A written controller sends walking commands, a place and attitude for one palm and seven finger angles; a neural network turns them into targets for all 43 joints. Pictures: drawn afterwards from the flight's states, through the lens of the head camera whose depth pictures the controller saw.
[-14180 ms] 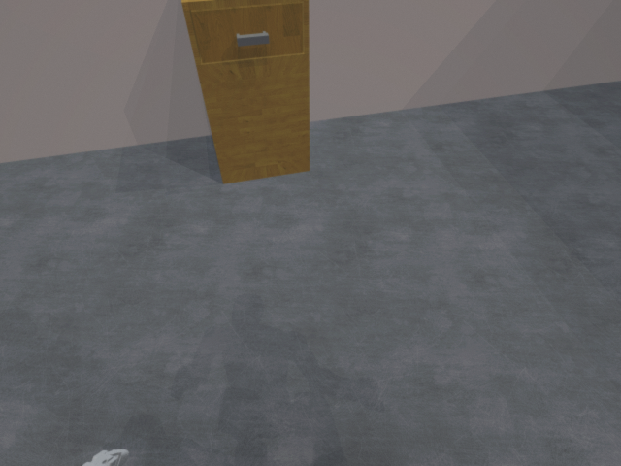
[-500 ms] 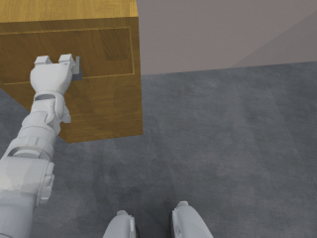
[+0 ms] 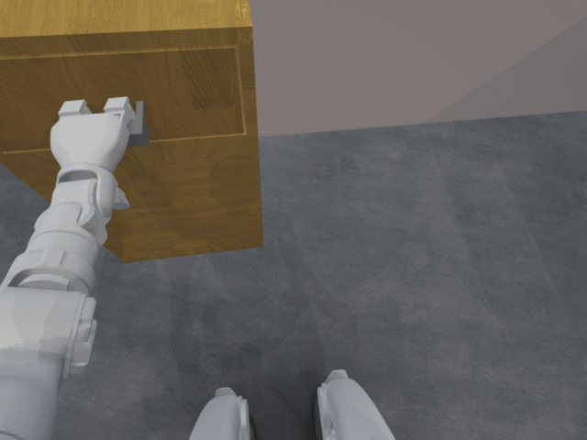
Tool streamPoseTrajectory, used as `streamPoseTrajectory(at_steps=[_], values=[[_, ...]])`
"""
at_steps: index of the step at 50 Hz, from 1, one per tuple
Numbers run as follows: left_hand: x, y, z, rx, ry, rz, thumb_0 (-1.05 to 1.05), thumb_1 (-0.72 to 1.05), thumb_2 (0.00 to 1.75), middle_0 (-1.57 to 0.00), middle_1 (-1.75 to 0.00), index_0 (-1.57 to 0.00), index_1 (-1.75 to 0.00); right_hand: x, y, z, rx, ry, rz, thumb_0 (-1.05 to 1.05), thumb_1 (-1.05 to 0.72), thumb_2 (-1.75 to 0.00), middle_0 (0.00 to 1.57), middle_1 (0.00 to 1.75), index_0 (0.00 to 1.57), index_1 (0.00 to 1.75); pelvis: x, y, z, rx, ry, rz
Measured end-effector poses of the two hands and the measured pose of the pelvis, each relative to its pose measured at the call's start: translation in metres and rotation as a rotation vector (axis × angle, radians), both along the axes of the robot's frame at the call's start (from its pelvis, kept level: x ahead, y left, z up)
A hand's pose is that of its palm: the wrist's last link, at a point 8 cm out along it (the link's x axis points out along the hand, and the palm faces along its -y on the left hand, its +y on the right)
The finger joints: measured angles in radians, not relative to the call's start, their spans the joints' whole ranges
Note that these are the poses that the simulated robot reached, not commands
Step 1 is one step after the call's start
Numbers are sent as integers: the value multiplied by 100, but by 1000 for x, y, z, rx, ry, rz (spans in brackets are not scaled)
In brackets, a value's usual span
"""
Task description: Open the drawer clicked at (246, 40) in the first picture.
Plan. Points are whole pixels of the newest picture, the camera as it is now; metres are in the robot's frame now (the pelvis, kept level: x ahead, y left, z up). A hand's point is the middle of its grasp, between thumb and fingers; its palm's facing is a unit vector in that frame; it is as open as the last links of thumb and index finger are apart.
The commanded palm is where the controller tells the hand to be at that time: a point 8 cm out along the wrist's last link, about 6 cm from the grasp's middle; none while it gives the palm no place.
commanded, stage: close the thumb around the handle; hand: left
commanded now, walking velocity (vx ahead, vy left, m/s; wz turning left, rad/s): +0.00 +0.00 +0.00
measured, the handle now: (105, 122) +0.57 +0.24 +0.01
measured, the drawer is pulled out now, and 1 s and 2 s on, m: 0.00 0.03 0.08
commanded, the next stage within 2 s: pull the drawer open in 0.46 s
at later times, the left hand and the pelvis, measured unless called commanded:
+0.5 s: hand (110, 164) +0.51 +0.23 -0.01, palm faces -0.07 -0.02 -1.00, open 6.6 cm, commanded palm +0.49 +0.21 +0.04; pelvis +0.01 +0.00 +0.00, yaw +0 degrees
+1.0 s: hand (109, 184) +0.48 +0.23 -0.01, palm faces -0.06 -0.05 -1.00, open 6.6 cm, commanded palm +0.46 +0.22 +0.04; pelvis +0.04 +0.01 +0.02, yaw -2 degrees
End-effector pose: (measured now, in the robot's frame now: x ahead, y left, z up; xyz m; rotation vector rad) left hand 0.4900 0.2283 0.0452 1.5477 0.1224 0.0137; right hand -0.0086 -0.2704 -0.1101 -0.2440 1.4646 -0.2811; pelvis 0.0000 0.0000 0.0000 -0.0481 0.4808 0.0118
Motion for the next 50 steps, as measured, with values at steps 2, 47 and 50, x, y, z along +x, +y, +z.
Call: streamPoseTrajectory(at_steps=[2,47,50], values=[[0,0,0,0,2,1,0,-14,44,-29,-122,-33,-123,0,0,0,1,-1,-1,1,-91,-90,20,30,20,30,0,0,0,0,-1,0],[-24,0,-2,-26,-8,-12,1,67,74,-22,-130,-28,-126,47,10,9,52,-41,-11,1,-91,-90,20,30,20,30,33,6,20,6,-35,-30],[-33,0,-3,-27,-13,-13,1,66,75,-22,-130,-28,-126,61,11,10,59,-63,-3,1,-91,-90,20,30,20,30,37,6,22,8,-43,-32]])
